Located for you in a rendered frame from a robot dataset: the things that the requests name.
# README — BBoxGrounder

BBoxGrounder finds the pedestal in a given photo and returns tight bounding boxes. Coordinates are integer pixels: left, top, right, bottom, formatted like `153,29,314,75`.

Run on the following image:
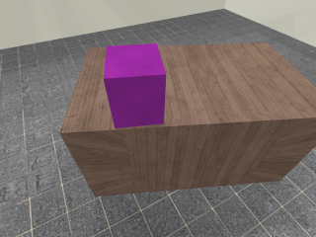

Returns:
59,42,316,197

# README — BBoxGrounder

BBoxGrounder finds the carton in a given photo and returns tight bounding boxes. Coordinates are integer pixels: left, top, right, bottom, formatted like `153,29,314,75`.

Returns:
103,43,167,128

